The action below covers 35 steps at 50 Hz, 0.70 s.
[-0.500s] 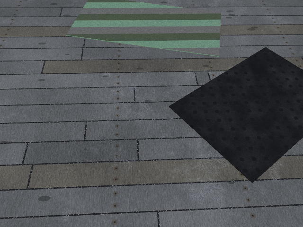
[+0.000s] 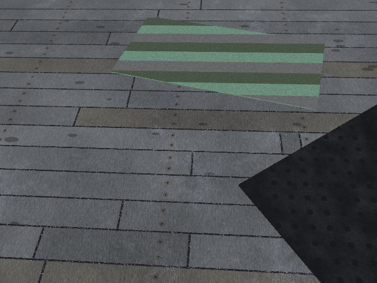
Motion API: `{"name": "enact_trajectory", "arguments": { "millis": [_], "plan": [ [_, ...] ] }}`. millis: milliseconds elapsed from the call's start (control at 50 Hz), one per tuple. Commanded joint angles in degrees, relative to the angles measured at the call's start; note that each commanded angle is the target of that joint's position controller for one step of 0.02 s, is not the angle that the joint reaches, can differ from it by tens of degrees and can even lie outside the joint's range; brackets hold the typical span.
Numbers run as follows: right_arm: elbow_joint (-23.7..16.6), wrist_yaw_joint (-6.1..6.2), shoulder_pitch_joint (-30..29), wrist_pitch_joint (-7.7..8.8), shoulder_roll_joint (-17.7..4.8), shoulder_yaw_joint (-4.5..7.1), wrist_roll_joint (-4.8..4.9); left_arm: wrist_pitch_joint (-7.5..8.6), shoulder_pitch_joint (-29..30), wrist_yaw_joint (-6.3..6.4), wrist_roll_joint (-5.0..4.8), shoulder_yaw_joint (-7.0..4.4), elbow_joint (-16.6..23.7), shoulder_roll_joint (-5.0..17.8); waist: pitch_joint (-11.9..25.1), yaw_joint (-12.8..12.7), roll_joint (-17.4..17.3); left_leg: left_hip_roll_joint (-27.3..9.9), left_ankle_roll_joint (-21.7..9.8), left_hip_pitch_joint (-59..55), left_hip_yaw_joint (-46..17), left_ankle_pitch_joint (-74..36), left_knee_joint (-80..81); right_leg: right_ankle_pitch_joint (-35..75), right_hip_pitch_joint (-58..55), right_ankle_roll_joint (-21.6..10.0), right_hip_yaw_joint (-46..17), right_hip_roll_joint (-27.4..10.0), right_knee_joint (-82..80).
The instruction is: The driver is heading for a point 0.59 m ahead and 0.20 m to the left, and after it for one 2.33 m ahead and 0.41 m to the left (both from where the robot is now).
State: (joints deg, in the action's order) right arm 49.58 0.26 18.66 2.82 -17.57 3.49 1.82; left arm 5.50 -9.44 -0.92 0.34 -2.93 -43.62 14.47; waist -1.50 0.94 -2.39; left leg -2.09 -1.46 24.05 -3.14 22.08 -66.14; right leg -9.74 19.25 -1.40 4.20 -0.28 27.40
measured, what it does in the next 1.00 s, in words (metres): walks ahead, turning left: left foot, then right foot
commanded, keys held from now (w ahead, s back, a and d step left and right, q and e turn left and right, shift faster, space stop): w+q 0.70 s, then w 0.02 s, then w+e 0.28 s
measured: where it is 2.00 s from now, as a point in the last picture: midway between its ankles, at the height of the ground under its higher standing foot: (141, 189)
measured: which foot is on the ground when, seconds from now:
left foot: up 0.00-0.36, down 0.38-0.92, up 0.94-1.00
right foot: down 0.00-0.40, up 0.42-0.88, down 0.90-1.00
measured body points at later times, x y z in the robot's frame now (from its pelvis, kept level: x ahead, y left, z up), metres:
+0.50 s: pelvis +0.26 +0.08 -0.01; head +0.30 +0.10 +0.44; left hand +0.28 +0.38 -0.13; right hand +0.48 -0.15 -0.11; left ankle +0.31 +0.16 -0.74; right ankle +0.18 -0.11 -0.63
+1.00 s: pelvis +0.56 +0.13 -0.01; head +0.58 +0.13 +0.44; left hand +0.58 +0.44 -0.10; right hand +0.74 -0.10 -0.12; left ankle +0.38 +0.19 -0.65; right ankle +0.66 +0.08 -0.74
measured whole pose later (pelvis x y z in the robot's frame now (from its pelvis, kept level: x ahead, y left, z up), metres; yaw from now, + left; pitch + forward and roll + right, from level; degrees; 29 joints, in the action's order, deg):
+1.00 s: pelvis +0.56 +0.13 -0.01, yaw +24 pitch +1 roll +0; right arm 43.4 0.4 18.3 3.4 -16.6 3.2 0.6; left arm 5.8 -9.2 -2.7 -0.7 -3.3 -44.4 16.5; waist -1.1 0.4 -1.1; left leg 2.7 -1.7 17.4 -4.8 24.3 -64.2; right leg -8.2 22.0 -3.9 0.0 4.1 29.3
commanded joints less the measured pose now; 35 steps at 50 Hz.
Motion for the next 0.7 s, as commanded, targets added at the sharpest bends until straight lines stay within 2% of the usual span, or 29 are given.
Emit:
{"name": "enact_trajectory", "arguments": {
  "millis": [20, 80, 160, 220, 280, 300, 340, 360, 380, 400, 420, 440, 460, 480, 500, 520, 560, 620, 700],
  "plan": [
    [-4.6, -0.05, 0.0, -0.41, -3.6, 1.56, 0.17, 1.13, -1.4, 0.31, 0.33, -1.66, 0.9, 5.4, 2.4, -1.0, 9.8, -6.0, 0.5, 12.0, -3.0, -6.0, -1.1, 1.7, -11.8, -8.2, -14.4, -15.2, -17.7],
    [-6.4, -0.03, -2.5, -1.64, -2.0, 1.45, -0.28, 1.61, -1.4, 0.79, 0.51, -2.38, -0.5, 7.1, 0.4, -0.3, 6.5, -6.5, 1.6, 15.1, -3.0, -10.4, 3.1, 9.1, -11.2, -9.3, -7.8, -15.8, -19.6],
    [-8.4, -1.21, -7.9, -1.32, -1.1, 1.01, -0.51, 1.0, -2.4, 1.51, 0.44, -2.98, -1.9, 8.9, -1.2, -1.9, 5.5, -5.9, 1.8, 14.8, -0.7, -21.2, 16.2, 11.7, -12.7, -8.3, 0.3, -14.1, -20.6],
    [-10.8, -2.32, -14.1, -1.04, -0.3, 0.46, -0.7, 0.26, -4.9, 1.85, -0.16, -3.49, -3.1, 10.5, -3.0, -4.3, 4.4, -4.9, 0.7, 14.2, 2.6, -24.0, 23.9, 12.4, -15.8, -7.7, 3.7, -15.0, -20.4],
    [-13.1, -3.15, -17.4, -1.21, -1.0, 0.54, -0.62, -0.91, -6.7, 1.81, -1.15, -4.05, -4.3, 11.7, -4.1, -4.9, 4.6, -4.1, -1.1, 15.2, 4.4, -20.3, 28.1, 16.5, -21.9, -6.6, 5.5, -16.7, -17.8],
    [-13.7, -3.38, -17.5, -1.29, -1.5, 0.78, -0.66, -1.34, -6.6, 1.83, -1.46, -4.25, -4.5, 12.3, -3.8, -4.3, 5.1, -3.1, -2.0, 14.2, 5.4, -17.8, 28.9, 21.6, -23.5, -6.0, 6.3, -17.1, -15.7],
    [-13.8, -3.47, -14.1, -1.63, -3.5, 1.89, -0.74, -2.16, -5.5, 2.02, -2.1, -4.77, -4.3, 14.1, -0.4, -1.4, 7.0, 0.7, -4.3, 7.1, 8.8, -11.7, 29.0, 40.7, -25.3, -4.8, 8.0, -16.9, -7.3],
    [-12.6, -3.32, -8.1, -1.81, -5.4, 3.06, -0.55, -2.67, -4.7, 2.07, -2.4, -4.87, -4.1, 14.5, 3.0, 2.3, 7.0, 3.4, -5.9, -0.7, 10.4, -10.7, 30.3, 47.5, -24.3, -3.9, 9.1, -15.9, 1.5],
    [-9.9, -2.62, 1.6, -2.03, -8.7, 5.04, -0.36, -2.84, -4.2, 2.14, -2.4, -4.39, -3.9, 13.6, 7.9, 7.4, 5.5, 5.9, -8.2, -15.3, 10.1, -14.0, 33.8, 44.7, -18.3, -1.8, 10.5, -13.4, 14.5],
    [-8.4, -1.28, 8.3, -2.64, -14.4, 6.74, -0.08, -2.35, -5.9, 2.11, 0.06, -2.82, -2.6, 9.1, 12.3, 8.1, -5.1, -4.1, -12.0, -31.6, -6.3, -16.3, 34.7, 14.8, -1.9, 1.2, 10.6, -9.7, 33.8],
    [-10.5, -1.63, 4.2, -1.63, -18.0, 6.63, -0.13, -0.44, -9.1, 1.45, 0.41, -0.81, 0.8, 3.5, 19.7, 1.7, -15.2, -16.1, -23.8, -45.8, -41.2, -1.0, 45.5, -24.8, 19.9, 3.8, -0.2, 2.7, 51.1],
    [-11.4, -2.28, 4.7, -0.69, -12.2, 4.88, -0.42, 1.55, -2.1, 0.69, -1.85, -1.87, 1.2, 9.4, 19.6, 6.0, -5.1, -16.7, -21.1, -45.5, -41.9, 1.7, 50.9, -22.8, 26.1, 2.3, -9.5, 0.0, 53.7],
    [-11.0, -2.34, 3.1, 0.17, -9.8, 4.15, -0.81, 2.54, 1.5, 0.37, -3.24, -2.07, 2.5, 10.2, 12.3, 5.5, -3.3, -15.1, -18.7, -39.5, -33.9, -2.0, 50.7, -17.7, 28.7, 0.7, -8.7, -2.2, 51.1],
    [-11.2, -2.35, -0.5, 0.54, -8.0, 3.51, -0.76, 2.78, 2.1, 0.96, -1.94, -1.94, 1.7, 9.2, 7.2, 2.9, 3.2, -12.1, -15.9, -30.7, -26.5, -8.8, 50.7, -12.9, 25.6, 0.2, -8.6, -4.9, 45.8],
    [-11.8, -2.03, -3.5, 0.74, -6.9, 3.17, -1.04, 2.6, 0.9, 1.34, -0.63, -2.3, 1.4, 9.6, 6.0, 0.4, 0.9, -10.9, -15.8, -24.3, -22.7, -15.5, 50.7, -10.3, 21.6, 0.8, -9.1, -6.3, 41.2],
    [-12.8, -1.76, -5.2, 0.82, -6.0, 2.75, -1.59, 1.98, -0.4, 1.21, -0.24, -2.55, 1.0, 10.0, 5.1, -1.1, -0.1, -9.5, -15.6, -20.3, -20.1, -21.2, 51.4, -8.9, 18.0, 1.3, -9.4, -7.2, 39.4],
    [-13.1, -1.12, -5.7, 0.96, -6.3, 2.81, -1.45, 0.76, -0.9, 1.14, 0.11, -2.56, 0.9, 8.9, 4.8, -2.1, 0.7, -7.8, -15.5, -15.7, -17.0, -23.6, 53.2, -6.8, 15.4, 2.8, -8.6, -6.9, 34.5],
    [-12.3, 0.07, -2.7, 1.01, -8.1, 3.31, -0.99, -0.05, 4.5, 1.26, 0.61, -1.85, 2.8, 6.9, 2.3, -0.6, 0.7, -6.0, -14.6, -12.8, -13.1, -26.7, 53.9, 1.5, 16.9, 5.2, -7.5, -5.3, 23.5],
    [-11.3, 0.72, 0.1, 0.44, -8.4, 3.47, -0.69, 0.49, 12.1, 0.41, -0.13, -0.99, 5.0, 5.3, 0.8, 2.4, -1.9, -3.3, -11.3, -10.5, -11.3, -19.4, 53.2, 14.2, 12.1, 5.4, -7.1, -1.7, 7.6]
  ]
}}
